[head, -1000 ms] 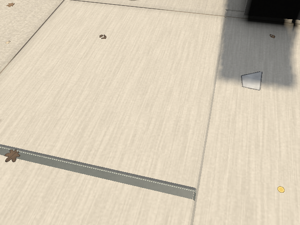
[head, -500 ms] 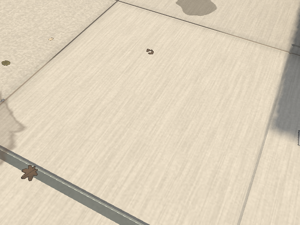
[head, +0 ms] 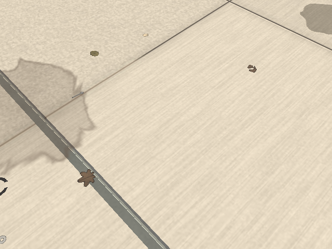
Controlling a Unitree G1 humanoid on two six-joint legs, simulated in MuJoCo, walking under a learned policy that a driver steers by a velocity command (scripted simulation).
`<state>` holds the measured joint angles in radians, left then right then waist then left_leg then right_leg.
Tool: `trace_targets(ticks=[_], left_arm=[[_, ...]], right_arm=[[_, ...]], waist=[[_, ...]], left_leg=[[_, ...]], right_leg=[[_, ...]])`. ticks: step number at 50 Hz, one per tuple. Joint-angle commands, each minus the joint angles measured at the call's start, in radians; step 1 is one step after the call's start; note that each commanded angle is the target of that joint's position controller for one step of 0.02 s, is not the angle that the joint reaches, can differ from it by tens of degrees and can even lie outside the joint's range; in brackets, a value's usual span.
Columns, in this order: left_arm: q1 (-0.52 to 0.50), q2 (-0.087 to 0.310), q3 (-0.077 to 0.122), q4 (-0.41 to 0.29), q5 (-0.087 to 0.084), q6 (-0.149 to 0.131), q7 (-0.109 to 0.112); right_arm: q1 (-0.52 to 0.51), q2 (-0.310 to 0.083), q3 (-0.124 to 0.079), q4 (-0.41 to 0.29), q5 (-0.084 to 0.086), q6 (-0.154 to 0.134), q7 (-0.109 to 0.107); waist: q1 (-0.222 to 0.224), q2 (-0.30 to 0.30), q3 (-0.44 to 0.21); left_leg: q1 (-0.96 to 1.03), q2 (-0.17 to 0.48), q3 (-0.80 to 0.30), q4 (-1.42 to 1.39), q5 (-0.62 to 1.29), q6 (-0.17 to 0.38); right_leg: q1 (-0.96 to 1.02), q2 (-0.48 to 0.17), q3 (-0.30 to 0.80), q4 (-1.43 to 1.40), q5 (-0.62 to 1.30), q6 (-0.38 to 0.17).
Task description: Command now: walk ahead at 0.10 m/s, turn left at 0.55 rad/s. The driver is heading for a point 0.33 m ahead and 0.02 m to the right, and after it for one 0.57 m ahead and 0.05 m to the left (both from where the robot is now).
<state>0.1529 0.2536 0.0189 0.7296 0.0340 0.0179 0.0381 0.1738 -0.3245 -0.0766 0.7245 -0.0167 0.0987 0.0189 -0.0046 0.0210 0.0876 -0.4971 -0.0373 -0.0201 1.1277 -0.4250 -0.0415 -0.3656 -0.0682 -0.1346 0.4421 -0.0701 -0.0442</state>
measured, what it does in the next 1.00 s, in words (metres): walks ahead: left foot, then right foot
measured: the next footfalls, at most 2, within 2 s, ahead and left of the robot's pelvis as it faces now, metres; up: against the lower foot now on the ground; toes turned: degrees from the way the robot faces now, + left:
left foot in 0.12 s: +0.00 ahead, +0.11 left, +0.00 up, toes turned +4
right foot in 0.66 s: +0.33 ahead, -0.07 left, +0.00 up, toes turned -5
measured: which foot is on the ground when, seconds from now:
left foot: up 0.00-0.10, down 0.12-0.64, up 0.66-1.00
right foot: down 0.00-0.12, up 0.14-0.64, down 0.66-1.00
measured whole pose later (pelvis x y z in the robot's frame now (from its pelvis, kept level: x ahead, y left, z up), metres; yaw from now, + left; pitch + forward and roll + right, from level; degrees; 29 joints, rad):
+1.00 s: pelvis +0.26 -0.02 +0.01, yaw -5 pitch +0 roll +0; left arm 0.22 0.20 0.02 0.85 0.02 -0.03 0.01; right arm 0.24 -0.24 -0.02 0.88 -0.02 0.02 -0.01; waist -0.01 0.05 0.06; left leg -0.52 0.05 -0.05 0.87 -0.24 -0.01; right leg -0.19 0.11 -0.04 0.32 -0.13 -0.12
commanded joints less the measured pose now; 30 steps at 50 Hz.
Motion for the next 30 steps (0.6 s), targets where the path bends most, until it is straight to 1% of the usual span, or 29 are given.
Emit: trace_targets(ticks=[1,2,3,4,5,6,7,8,9,10,11,12,13,14,15,16,18,20,22,23,25,27,28,29,30], left_arm=[[-0.044,0.185,0.057,-0.074,0.003,-0.005,-0.006],[-0.025,0.208,0.067,-0.068,0.006,0.0,-0.009],[-0.007,0.219,0.074,-0.062,0.008,0.006,-0.013],[-0.008,0.219,0.076,-0.06,0.003,0.014,-0.017],[-0.022,0.196,0.074,-0.059,-0.001,0.025,-0.021],[-0.035,0.129,0.061,-0.059,-0.005,0.033,-0.03],[0.025,-0.046,0.012,-0.065,-0.003,0.035,-0.048],[-0.111,0.08,0.043,-0.141,-0.009,0.028,-0.046],[-0.128,0.152,0.066,-0.14,-0.022,0.011,-0.053],[-0.054,0.157,0.071,-0.095,-0.014,0.001,-0.066],[0.015,0.158,0.074,-0.042,-0.001,-0.003,-0.074],[0.057,0.161,0.081,-0.011,0.008,-0.001,-0.08],[0.063,0.147,0.081,-0.001,0.006,-0.001,-0.084],[0.053,0.126,0.078,0.0,0.002,0.0,-0.086],[0.035,0.111,0.074,-0.001,0.0,0.001,-0.087],[0.023,0.103,0.073,0.001,-0.002,0.002,-0.087],[-0.011,0.098,0.071,-0.001,-0.001,-0.001,-0.087],[-0.039,0.092,0.07,-0.003,0.0,-0.007,-0.086],[-0.053,0.087,0.068,-0.003,0.001,-0.013,-0.086],[-0.06,0.086,0.067,-0.004,0.004,-0.017,-0.087],[-0.09,0.08,0.059,-0.016,0.01,-0.022,-0.091],[-0.12,0.051,0.043,-0.037,0.017,-0.031,-0.097],[-0.132,0.038,0.035,-0.05,0.015,-0.035,-0.101],[-0.109,0.036,0.033,-0.052,0.01,-0.039,-0.101],[-0.045,0.048,0.038,-0.037,0.005,-0.044,-0.097]], right_arm=[[0.137,-0.06,-0.003,-0.044,-0.006,0.004,0.028],[0.144,-0.071,-0.003,-0.043,-0.003,0.0,0.036],[0.162,-0.074,-0.002,-0.036,0.0,-0.006,0.04],[0.206,-0.059,0.004,-0.018,0.001,-0.012,0.042],[0.277,-0.039,0.011,0.018,0.001,-0.021,0.041],[0.349,-0.033,0.016,0.065,-0.004,-0.034,0.028],[0.298,-0.047,0.036,0.03,-0.014,-0.045,0.017],[0.228,-0.196,-0.007,-0.024,-0.017,-0.048,-0.014],[0.157,-0.176,-0.005,-0.007,-0.02,-0.052,-0.037],[0.103,-0.155,0.003,-0.009,-0.013,-0.07,-0.037],[0.095,-0.143,0.005,-0.005,-0.011,-0.091,-0.026],[0.115,-0.12,0.01,0.004,-0.003,-0.111,-0.023],[0.145,-0.095,0.016,0.021,0.004,-0.127,-0.018],[0.18,-0.085,0.017,0.039,0.008,-0.138,-0.014],[0.213,-0.081,0.015,0.054,0.009,-0.144,-0.012],[0.237,-0.08,0.014,0.064,0.007,-0.148,-0.012],[0.286,-0.07,0.013,0.085,0.001,-0.155,-0.017],[0.321,-0.063,0.013,0.106,-0.004,-0.161,-0.026],[0.333,-0.059,0.014,0.123,-0.008,-0.167,-0.034],[0.33,-0.055,0.015,0.13,-0.009,-0.169,-0.037],[0.319,-0.045,0.019,0.142,-0.01,-0.175,-0.041],[0.305,-0.032,0.027,0.16,-0.01,-0.176,-0.046],[0.305,-0.035,0.028,0.169,-0.008,-0.175,-0.049],[0.296,-0.046,0.028,0.176,-0.006,-0.175,-0.052],[0.288,-0.065,0.025,0.181,-0.004,-0.176,-0.056]], waist=[[-0.035,-0.26,-0.189],[-0.03,-0.258,-0.191],[-0.031,-0.237,-0.19],[-0.056,-0.196,-0.175],[-0.095,-0.125,-0.126],[-0.127,0.09,-0.041],[-0.056,0.308,-0.022],[-0.092,0.232,0.099],[-0.034,0.153,0.164],[0.017,0.146,0.132],[0.03,0.119,0.087],[0.028,0.088,0.042],[0.025,0.075,0.013],[0.016,0.069,0.005],[0.003,0.072,0.005],[-0.009,0.08,0.005],[-0.038,0.083,0.012],[-0.06,0.073,0.027],[-0.07,0.064,0.042],[-0.071,0.064,0.049],[-0.075,0.068,0.066],[-0.07,0.075,0.087],[-0.067,0.084,0.083],[-0.051,0.098,0.057],[-0.025,0.113,0.007]], left_leg=[[0.232,0.026,0.064,-0.224,-0.032,0.044],[0.299,0.012,0.087,-0.29,-0.079,0.069],[0.358,-0.001,0.111,-0.354,-0.096,0.096],[0.436,-0.008,0.134,-0.46,-0.051,0.126],[0.521,-0.018,0.138,-0.604,-0.018,0.157],[0.535,0.022,0.01,-0.806,-0.154,0.174],[0.496,0.302,-0.411,-0.893,-0.475,0.199],[0.254,0.423,-0.688,-1.147,-0.68,0.291],[0.187,0.383,-0.612,-1.176,-0.581,0.276],[0.21,0.313,-0.486,-1.141,-0.388,0.24],[0.265,0.252,-0.368,-1.106,-0.221,0.213],[0.312,0.221,-0.302,-1.089,-0.149,0.202],[0.357,0.212,-0.272,-1.078,-0.094,0.2],[0.407,0.21,-0.256,-1.071,-0.057,0.203],[0.449,0.213,-0.246,-1.068,-0.033,0.209],[0.493,0.219,-0.23,-1.068,-0.015,0.214],[0.556,0.24,-0.207,-1.068,0.026,0.226],[0.604,0.262,-0.176,-1.061,0.083,0.232],[0.635,0.279,-0.13,-1.047,0.163,0.23],[0.643,0.282,-0.105,-1.039,0.21,0.227],[0.641,0.282,-0.052,-1.02,0.33,0.221],[0.608,0.269,0.025,-0.958,0.618,0.205],[0.59,0.264,0.058,-0.913,0.772,0.192],[0.573,0.255,0.088,-0.844,0.982,0.176],[0.567,0.248,0.101,-0.743,1.191,0.161]], right_leg=[[-0.024,-0.213,0.17,-0.268,-0.458,-0.111],[-0.047,-0.222,0.172,-0.284,-0.508,-0.098],[-0.064,-0.231,0.174,-0.287,-0.54,-0.087],[-0.103,-0.222,0.155,-0.266,-0.573,-0.069],[-0.182,-0.181,0.102,-0.184,-0.622,-0.036],[-0.286,-0.094,0.002,0.086,-0.676,0.01],[-0.472,0.0,-0.026,0.501,-0.654,0.054],[-0.569,0.029,0.11,0.485,-0.397,0.079],[-0.5,-0.009,0.166,0.496,-0.241,0.081],[-0.433,0.004,0.158,0.495,-0.153,0.084],[-0.383,0.009,0.138,0.508,-0.105,0.087],[-0.354,0.012,0.119,0.535,-0.074,0.083],[-0.346,0.012,0.119,0.546,-0.062,0.077],[-0.369,0.014,0.116,0.55,-0.054,0.071],[-0.399,0.012,0.114,0.544,-0.046,0.07],[-0.431,0.013,0.114,0.54,-0.041,0.069],[-0.481,0.016,0.129,0.528,-0.041,0.07],[-0.517,0.034,0.167,0.505,-0.052,0.068],[-0.53,0.056,0.202,0.47,-0.061,0.061],[-0.526,0.06,0.202,0.446,-0.061,0.056],[-0.497,0.059,0.167,0.386,-0.064,0.043],[-0.414,0.056,0.083,0.287,-0.085,0.021],[-0.348,0.061,0.041,0.232,-0.096,0.003],[-0.251,0.086,0.004,0.192,-0.106,-0.019],[-0.144,0.125,-0.021,0.175,-0.113,-0.042]])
